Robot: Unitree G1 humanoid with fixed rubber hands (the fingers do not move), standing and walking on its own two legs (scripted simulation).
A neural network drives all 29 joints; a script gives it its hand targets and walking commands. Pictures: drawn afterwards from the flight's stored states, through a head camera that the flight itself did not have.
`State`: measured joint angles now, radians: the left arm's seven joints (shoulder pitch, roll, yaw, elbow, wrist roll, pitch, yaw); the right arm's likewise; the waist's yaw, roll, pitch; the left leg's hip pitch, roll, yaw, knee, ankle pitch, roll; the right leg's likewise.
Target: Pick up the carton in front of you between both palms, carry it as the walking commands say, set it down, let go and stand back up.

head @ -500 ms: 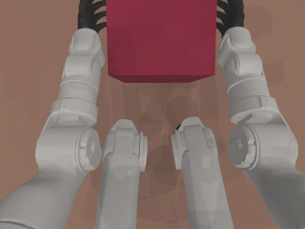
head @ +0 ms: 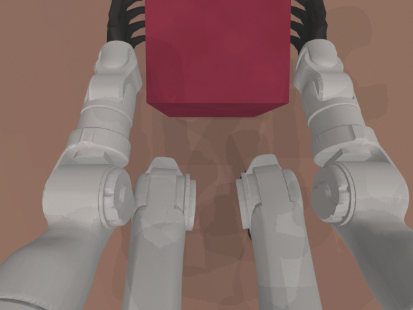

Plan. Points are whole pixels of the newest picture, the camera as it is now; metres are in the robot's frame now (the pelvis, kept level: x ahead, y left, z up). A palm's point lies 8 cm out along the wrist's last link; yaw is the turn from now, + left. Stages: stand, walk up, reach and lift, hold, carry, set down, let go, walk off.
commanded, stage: set down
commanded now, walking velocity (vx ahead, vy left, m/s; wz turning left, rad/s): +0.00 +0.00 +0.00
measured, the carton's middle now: (214, 59) +0.50 -0.01 -0.24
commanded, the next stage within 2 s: none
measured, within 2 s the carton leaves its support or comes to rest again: rests again in 0.70 s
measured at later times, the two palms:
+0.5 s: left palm (120, 39) +0.51 +0.15 -0.16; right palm (313, 38) +0.51 -0.16 -0.16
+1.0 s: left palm (100, 44) +0.51 +0.19 -0.19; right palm (328, 47) +0.50 -0.20 -0.19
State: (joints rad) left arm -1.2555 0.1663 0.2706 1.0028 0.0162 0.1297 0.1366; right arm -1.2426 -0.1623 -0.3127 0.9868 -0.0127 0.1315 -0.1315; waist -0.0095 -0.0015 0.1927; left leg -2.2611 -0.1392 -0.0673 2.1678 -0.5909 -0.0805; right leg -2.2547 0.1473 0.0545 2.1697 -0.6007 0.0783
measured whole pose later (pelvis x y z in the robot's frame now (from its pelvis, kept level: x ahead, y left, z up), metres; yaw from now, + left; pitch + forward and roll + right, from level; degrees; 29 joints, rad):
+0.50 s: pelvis -0.01 +0.00 +0.00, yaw +0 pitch +37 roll +0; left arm -1.35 0.19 0.38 1.09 0.13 0.11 0.03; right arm -1.34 -0.19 -0.41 1.07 -0.12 0.11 -0.02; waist -0.01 0.00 0.25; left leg -2.26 -0.11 -0.05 2.18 -0.57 -0.06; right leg -2.26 0.11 0.04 2.18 -0.57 0.06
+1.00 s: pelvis +0.00 +0.00 -0.02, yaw +0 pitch +36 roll +0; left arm -1.28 0.37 0.07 1.06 -0.24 0.00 0.09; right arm -1.25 -0.36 -0.10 1.04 0.23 -0.01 -0.09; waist -0.01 0.00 0.32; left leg -2.28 -0.05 -0.02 2.24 -0.59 -0.03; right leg -2.28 0.05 0.02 2.24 -0.60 0.03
